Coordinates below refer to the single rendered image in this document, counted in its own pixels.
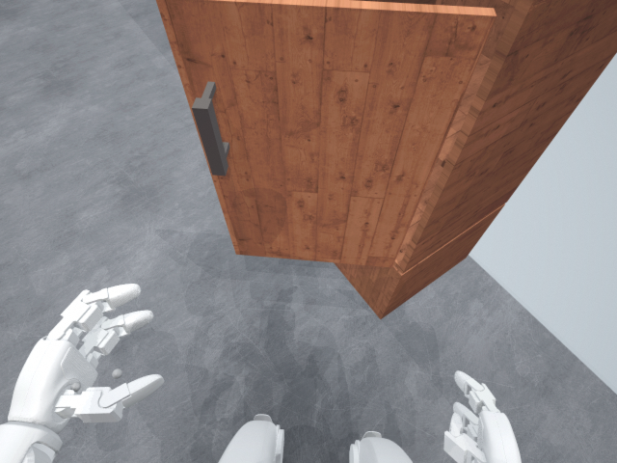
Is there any left robot shin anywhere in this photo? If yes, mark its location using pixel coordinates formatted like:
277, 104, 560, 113
254, 414, 272, 422

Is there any left robot forearm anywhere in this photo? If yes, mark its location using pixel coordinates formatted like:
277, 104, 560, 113
0, 422, 63, 463

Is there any left robot thigh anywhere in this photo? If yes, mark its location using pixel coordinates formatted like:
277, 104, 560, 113
218, 421, 284, 463

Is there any handle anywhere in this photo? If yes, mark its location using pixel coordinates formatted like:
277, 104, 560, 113
192, 82, 229, 176

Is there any robot left hand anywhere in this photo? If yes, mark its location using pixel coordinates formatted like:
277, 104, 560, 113
8, 284, 164, 434

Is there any cupboard door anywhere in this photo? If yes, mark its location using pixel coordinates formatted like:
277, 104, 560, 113
156, 0, 496, 268

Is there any robot right hand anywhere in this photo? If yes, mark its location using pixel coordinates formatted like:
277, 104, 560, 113
443, 370, 522, 463

